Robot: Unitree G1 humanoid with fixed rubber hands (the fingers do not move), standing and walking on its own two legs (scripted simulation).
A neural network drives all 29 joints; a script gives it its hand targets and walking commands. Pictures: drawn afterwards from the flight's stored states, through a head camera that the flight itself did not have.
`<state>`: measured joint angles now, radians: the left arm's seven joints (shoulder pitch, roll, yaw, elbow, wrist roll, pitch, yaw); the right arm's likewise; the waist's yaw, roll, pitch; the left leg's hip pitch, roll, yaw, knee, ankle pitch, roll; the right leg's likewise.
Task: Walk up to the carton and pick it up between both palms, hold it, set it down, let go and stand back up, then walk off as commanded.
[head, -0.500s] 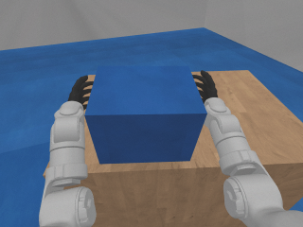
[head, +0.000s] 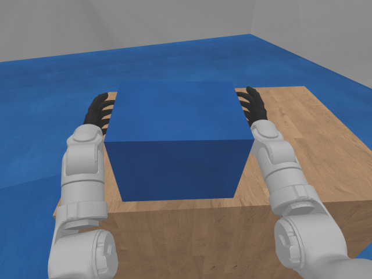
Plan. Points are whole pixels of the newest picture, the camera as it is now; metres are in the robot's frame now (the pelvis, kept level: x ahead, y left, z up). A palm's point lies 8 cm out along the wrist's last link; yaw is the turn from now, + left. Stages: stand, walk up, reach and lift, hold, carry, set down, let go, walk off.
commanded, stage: hold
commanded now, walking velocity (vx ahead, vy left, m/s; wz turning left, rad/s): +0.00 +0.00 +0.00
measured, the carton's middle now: (177, 140) +0.37 +0.02 +0.15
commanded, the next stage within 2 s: none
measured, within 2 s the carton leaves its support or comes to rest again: neither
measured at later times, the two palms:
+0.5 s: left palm (94, 128) +0.36 +0.19 +0.20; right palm (256, 122) +0.37 -0.15 +0.19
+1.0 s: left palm (94, 128) +0.36 +0.19 +0.20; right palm (256, 122) +0.37 -0.15 +0.19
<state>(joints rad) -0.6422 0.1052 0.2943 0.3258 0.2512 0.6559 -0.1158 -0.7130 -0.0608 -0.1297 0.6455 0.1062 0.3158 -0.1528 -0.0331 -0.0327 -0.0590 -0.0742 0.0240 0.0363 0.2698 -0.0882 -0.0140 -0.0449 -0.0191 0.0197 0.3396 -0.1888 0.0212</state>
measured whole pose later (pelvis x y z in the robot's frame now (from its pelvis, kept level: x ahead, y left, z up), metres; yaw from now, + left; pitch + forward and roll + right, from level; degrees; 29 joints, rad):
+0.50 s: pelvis +0.00 +0.00 +0.00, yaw +0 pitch -6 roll +1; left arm -0.64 0.11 0.29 0.33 0.25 0.66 -0.12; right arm -0.71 -0.06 -0.13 0.64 0.11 0.32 -0.15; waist -0.03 -0.03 -0.06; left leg -0.07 0.02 0.04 0.27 -0.09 -0.01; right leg -0.04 -0.02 0.02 0.34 -0.19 0.02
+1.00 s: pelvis +0.00 +0.00 +0.00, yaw +0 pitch -6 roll +1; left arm -0.64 0.11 0.29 0.33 0.25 0.66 -0.12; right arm -0.71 -0.06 -0.13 0.64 0.11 0.32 -0.15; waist -0.03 -0.03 -0.06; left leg -0.07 0.02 0.04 0.27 -0.09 -0.01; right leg -0.04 -0.02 0.02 0.34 -0.19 0.02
